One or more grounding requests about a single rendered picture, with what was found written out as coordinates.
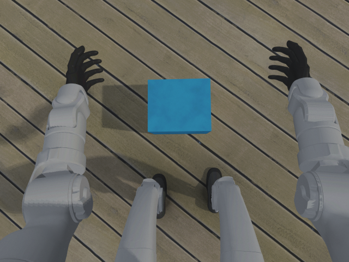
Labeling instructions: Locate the left robot foot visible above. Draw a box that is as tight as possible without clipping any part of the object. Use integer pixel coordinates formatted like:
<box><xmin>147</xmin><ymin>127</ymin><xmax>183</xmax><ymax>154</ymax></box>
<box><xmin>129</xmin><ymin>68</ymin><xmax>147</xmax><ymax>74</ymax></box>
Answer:
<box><xmin>152</xmin><ymin>174</ymin><xmax>167</xmax><ymax>219</ymax></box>

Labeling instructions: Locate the left robot hand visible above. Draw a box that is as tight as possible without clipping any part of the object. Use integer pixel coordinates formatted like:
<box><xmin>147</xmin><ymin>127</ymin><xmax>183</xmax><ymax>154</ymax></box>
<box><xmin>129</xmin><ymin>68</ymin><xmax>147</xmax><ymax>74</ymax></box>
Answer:
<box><xmin>66</xmin><ymin>46</ymin><xmax>104</xmax><ymax>94</ymax></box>

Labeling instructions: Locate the robot right upper arm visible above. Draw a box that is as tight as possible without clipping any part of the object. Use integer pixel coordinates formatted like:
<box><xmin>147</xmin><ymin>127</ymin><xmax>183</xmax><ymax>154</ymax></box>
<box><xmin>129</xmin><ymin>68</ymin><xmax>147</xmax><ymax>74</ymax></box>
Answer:
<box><xmin>294</xmin><ymin>170</ymin><xmax>349</xmax><ymax>262</ymax></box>

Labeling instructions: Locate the right robot foot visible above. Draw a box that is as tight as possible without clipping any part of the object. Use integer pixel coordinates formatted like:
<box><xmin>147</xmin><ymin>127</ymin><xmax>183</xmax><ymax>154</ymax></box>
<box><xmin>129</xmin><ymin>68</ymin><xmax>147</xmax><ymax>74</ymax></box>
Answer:
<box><xmin>206</xmin><ymin>168</ymin><xmax>222</xmax><ymax>213</ymax></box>

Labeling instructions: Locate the right robot hand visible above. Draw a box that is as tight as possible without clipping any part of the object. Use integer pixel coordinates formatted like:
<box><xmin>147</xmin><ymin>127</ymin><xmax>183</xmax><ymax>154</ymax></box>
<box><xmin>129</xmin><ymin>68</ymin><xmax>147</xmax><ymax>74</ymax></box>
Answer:
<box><xmin>268</xmin><ymin>40</ymin><xmax>310</xmax><ymax>91</ymax></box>

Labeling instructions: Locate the robot left upper arm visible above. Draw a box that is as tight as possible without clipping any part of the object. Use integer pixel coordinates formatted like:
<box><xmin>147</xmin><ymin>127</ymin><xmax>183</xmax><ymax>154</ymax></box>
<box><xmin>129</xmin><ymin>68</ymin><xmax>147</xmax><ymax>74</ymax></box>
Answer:
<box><xmin>0</xmin><ymin>173</ymin><xmax>93</xmax><ymax>262</ymax></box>

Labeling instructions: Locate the carton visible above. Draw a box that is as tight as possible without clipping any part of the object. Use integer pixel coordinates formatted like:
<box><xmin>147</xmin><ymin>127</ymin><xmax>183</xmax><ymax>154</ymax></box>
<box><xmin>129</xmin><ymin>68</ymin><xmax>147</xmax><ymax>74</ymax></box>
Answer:
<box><xmin>148</xmin><ymin>78</ymin><xmax>212</xmax><ymax>134</ymax></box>

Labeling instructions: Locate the robot left forearm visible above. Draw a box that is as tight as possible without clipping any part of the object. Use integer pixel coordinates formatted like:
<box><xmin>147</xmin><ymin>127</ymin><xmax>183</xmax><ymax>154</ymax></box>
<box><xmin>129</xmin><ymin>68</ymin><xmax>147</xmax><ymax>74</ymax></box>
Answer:
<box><xmin>22</xmin><ymin>84</ymin><xmax>90</xmax><ymax>222</ymax></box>

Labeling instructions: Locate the robot right forearm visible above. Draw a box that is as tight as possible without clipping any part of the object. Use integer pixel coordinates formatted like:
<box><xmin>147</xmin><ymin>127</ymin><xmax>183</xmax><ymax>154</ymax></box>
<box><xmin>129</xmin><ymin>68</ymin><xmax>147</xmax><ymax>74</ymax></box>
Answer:
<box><xmin>287</xmin><ymin>78</ymin><xmax>349</xmax><ymax>174</ymax></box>

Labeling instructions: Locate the robot foot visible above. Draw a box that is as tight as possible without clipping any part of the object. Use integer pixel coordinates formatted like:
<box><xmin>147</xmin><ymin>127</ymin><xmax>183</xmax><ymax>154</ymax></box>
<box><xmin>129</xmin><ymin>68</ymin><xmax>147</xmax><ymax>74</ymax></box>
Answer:
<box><xmin>152</xmin><ymin>174</ymin><xmax>167</xmax><ymax>219</ymax></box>
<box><xmin>206</xmin><ymin>168</ymin><xmax>222</xmax><ymax>213</ymax></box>

